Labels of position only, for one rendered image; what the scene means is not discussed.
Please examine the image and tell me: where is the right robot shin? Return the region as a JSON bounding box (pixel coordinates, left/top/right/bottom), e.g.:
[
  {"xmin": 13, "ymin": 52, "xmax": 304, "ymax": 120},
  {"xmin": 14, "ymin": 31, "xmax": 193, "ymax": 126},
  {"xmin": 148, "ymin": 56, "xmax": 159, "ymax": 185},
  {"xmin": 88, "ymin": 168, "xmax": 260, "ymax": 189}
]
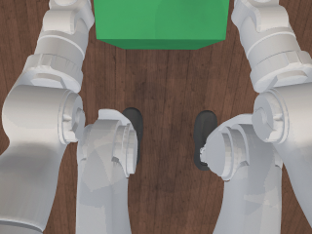
[{"xmin": 200, "ymin": 113, "xmax": 283, "ymax": 174}]

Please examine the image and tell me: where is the robot right forearm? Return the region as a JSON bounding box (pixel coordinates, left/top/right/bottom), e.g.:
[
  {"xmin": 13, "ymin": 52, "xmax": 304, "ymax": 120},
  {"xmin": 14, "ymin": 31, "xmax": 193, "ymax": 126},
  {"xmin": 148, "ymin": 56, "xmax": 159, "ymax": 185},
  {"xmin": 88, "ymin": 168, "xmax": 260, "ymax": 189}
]
[{"xmin": 231, "ymin": 0, "xmax": 312, "ymax": 93}]

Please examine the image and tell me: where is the robot left forearm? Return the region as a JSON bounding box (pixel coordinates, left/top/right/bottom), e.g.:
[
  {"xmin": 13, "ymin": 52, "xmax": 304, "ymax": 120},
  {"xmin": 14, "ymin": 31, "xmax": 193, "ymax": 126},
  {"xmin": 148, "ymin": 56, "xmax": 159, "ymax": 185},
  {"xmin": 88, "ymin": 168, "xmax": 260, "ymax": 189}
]
[{"xmin": 2, "ymin": 0, "xmax": 95, "ymax": 134}]

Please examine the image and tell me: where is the carton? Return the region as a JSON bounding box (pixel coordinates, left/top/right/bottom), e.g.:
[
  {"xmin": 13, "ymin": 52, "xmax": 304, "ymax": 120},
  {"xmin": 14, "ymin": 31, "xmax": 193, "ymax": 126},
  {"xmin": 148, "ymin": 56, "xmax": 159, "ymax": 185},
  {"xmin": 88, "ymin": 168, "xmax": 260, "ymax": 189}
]
[{"xmin": 94, "ymin": 0, "xmax": 229, "ymax": 50}]

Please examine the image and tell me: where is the right robot upper arm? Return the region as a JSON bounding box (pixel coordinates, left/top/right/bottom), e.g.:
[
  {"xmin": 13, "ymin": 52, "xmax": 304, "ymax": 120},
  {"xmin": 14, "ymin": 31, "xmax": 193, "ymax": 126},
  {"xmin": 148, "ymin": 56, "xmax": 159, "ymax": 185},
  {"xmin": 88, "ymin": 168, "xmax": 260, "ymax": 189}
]
[{"xmin": 252, "ymin": 82, "xmax": 312, "ymax": 228}]

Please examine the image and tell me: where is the left robot thigh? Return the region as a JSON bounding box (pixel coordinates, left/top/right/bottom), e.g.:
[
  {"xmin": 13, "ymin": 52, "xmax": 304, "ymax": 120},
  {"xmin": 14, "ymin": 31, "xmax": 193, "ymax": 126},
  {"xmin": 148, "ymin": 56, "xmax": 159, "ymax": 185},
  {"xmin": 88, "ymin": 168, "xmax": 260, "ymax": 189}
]
[{"xmin": 75, "ymin": 119, "xmax": 138, "ymax": 234}]

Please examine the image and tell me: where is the left robot upper arm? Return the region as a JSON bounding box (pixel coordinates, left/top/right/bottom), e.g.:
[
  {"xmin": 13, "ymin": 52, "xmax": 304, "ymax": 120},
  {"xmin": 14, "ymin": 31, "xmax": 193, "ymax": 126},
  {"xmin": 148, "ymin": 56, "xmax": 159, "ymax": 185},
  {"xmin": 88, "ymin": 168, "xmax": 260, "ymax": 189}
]
[{"xmin": 0, "ymin": 84, "xmax": 86, "ymax": 234}]

